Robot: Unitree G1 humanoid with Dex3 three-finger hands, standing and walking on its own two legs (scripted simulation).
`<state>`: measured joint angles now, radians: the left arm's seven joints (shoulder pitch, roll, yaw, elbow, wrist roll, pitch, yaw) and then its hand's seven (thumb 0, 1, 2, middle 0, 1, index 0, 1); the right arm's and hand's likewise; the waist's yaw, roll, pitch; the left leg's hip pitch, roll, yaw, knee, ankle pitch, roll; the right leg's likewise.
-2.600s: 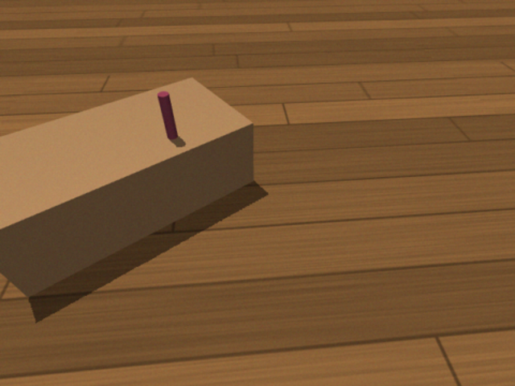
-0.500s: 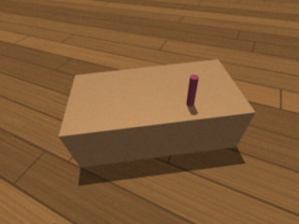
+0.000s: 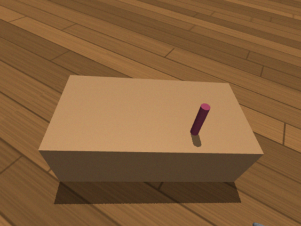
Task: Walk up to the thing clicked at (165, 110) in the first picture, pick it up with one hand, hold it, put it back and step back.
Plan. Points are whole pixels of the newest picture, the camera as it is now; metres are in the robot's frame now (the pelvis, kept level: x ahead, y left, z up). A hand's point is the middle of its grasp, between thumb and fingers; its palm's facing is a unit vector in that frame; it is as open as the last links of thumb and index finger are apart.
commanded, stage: walk up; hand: right
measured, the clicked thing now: (199, 120) +0.70 -0.26 -0.27
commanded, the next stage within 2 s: none
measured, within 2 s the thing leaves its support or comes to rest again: neither
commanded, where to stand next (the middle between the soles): +0.25 -0.07 m, yaw +2 degrees
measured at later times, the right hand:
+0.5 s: hand (274, 224) +0.20 -0.38 -0.15, palm faces -0.07 +0.94 -0.34, open 7.4 cm
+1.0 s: hand (249, 177) +0.34 -0.35 -0.14, palm faces -0.11 +0.92 -0.37, open 7.4 cm
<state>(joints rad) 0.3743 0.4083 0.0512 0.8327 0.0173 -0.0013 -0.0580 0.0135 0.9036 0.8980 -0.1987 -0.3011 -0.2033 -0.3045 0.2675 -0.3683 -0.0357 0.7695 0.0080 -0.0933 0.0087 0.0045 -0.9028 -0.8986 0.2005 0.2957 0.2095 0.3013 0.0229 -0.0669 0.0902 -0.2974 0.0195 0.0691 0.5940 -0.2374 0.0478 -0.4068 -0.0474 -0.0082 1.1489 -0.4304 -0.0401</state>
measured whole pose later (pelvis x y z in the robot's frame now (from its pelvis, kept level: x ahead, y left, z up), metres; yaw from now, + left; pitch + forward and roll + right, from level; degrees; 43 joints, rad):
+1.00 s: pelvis +0.18 -0.10 -0.01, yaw +4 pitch -2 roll -1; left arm 0.18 0.37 0.01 0.90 -0.01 -0.02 0.02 0.01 0.90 0.90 -0.20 -0.30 -0.21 -0.30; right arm 0.08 -0.37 -0.03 0.86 -0.02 0.02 0.02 0.00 -0.90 -0.90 0.20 0.30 0.21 0.30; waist 0.01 0.01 0.12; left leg -0.39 -0.02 0.02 0.62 -0.20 0.06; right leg -0.30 -0.05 -0.02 0.79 -0.52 -0.01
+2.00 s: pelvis +0.20 -0.07 +0.01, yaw +3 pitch -2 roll +0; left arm 0.08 0.37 0.01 1.07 0.00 -0.01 -0.02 0.01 0.90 0.90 -0.20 -0.30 -0.20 -0.30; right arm 0.13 -0.35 0.00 1.09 -0.01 -0.04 0.00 0.01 -0.90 -0.90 0.20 0.30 0.21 0.30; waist -0.01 -0.03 0.05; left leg -0.17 0.01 0.00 0.47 -0.26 0.00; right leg -0.18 -0.02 -0.02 0.45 -0.24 0.02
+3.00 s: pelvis +0.20 -0.08 +0.02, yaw +2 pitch -3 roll +0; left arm 0.09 0.34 0.03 1.14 0.01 0.00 -0.02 0.01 0.90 0.90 -0.20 -0.30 -0.20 -0.30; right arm 0.11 -0.35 -0.01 1.14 -0.01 -0.03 0.00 0.01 -0.90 -0.90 0.20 0.30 0.21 0.30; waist 0.00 -0.01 0.04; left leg -0.08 0.02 0.01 0.33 -0.20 -0.02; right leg -0.10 -0.01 -0.01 0.33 -0.19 0.01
